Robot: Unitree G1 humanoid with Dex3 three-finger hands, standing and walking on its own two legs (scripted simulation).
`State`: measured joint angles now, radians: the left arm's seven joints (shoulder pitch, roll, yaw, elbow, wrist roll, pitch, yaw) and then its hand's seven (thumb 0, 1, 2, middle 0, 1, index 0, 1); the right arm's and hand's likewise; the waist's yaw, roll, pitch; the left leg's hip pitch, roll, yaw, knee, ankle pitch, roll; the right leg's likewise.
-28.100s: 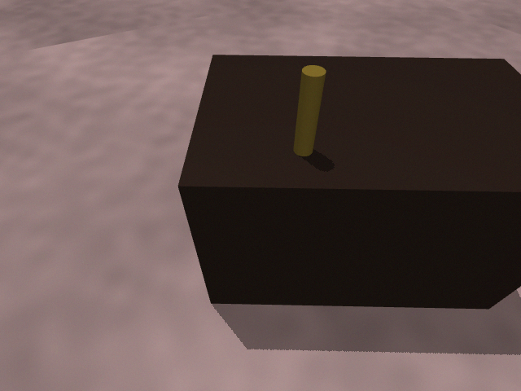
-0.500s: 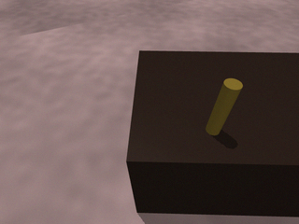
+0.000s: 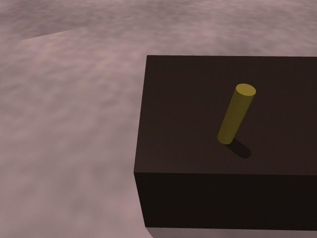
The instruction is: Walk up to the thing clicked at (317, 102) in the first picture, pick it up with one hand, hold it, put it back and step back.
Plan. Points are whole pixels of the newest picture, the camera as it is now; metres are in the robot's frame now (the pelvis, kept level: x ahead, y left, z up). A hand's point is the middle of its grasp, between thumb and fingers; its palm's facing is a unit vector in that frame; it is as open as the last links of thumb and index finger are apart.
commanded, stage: stand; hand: right
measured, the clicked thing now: (233, 117) +0.47 -0.22 +0.03
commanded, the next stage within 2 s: step back in 0.44 s
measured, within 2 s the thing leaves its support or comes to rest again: neither
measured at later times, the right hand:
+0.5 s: hand out of the picture +0.07 -0.25 -0.16, palm faces -0.01 +0.94 -0.34, open 7.4 cm
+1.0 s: hand out of the picture -0.04 -0.23 -0.15, palm faces +0.02 +0.90 -0.43, open 7.4 cm
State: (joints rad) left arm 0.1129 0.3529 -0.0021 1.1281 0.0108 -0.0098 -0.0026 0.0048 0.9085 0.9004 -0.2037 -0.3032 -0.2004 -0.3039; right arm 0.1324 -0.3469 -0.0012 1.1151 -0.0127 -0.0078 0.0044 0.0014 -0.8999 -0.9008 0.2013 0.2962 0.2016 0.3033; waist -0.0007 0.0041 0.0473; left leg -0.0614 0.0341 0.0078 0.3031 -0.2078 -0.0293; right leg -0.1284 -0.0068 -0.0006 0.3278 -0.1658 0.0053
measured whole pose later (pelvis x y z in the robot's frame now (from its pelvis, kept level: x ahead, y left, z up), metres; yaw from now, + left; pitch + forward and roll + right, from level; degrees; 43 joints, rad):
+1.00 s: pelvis -0.10 +0.04 -0.02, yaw -3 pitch -1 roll -1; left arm 0.08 0.41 0.06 0.87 0.02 0.07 0.02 0.00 0.91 0.90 -0.20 -0.30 -0.20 -0.30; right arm 0.17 -0.35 -0.05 0.90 -0.03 0.03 -0.01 0.00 -0.90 -0.90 0.20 0.30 0.20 0.30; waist -0.02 -0.04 0.21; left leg -0.27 0.02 0.00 0.59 -0.29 0.03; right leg -0.44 0.12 0.15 1.12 -0.52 0.03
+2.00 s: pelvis -0.38 +0.01 -0.03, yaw -6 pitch -3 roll +0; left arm 0.22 0.36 0.07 0.86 0.04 0.05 -0.01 0.01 0.91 0.90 -0.20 -0.30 -0.20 -0.30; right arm 0.12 -0.41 -0.06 0.83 0.00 0.06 -0.02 0.00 -0.90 -0.90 0.20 0.30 0.20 0.30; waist 0.04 0.02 0.15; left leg -0.52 -0.07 -0.12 1.06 -0.47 0.00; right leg -0.27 0.00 0.05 0.67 -0.35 0.00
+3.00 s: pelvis -0.66 -0.01 -0.02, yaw +1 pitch -3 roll +1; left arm 0.23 0.42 0.07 0.97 0.02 0.02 -0.02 0.01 0.91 0.90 -0.20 -0.30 -0.20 -0.30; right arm 0.23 -0.35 -0.04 0.98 -0.05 0.00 0.02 0.00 -0.90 -0.90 0.20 0.30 0.20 0.30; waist 0.01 -0.03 0.06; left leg -0.21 -0.01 -0.01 0.58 -0.31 0.01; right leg -0.34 -0.02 0.01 0.78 -0.45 -0.01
